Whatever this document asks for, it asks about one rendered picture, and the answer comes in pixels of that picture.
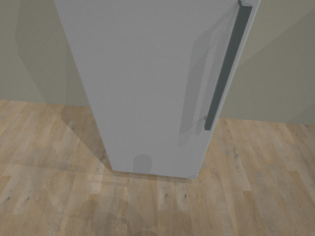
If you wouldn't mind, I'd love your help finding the fridge door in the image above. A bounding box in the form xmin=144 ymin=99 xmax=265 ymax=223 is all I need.
xmin=53 ymin=0 xmax=259 ymax=179

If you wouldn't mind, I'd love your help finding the handle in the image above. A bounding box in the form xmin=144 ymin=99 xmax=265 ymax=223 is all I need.
xmin=204 ymin=0 xmax=253 ymax=131

